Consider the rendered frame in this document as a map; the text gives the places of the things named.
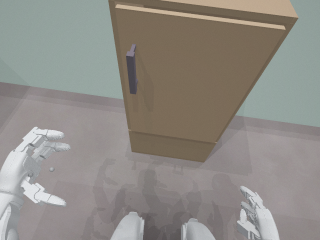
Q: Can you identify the robot right thigh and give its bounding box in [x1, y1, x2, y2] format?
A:
[181, 221, 216, 240]

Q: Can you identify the cupboard door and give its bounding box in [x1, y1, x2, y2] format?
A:
[115, 4, 286, 143]

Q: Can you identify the robot right hand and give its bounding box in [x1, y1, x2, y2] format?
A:
[237, 186, 280, 240]

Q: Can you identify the robot left hand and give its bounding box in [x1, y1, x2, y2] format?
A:
[0, 127, 71, 207]

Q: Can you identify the handle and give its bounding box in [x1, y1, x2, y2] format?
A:
[126, 44, 138, 95]

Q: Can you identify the left robot forearm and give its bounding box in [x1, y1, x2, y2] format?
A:
[0, 191, 25, 240]

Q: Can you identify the robot thigh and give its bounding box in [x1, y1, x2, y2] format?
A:
[181, 221, 216, 240]
[110, 215, 145, 240]

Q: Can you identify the robot left thigh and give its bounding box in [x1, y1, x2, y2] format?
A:
[110, 215, 145, 240]

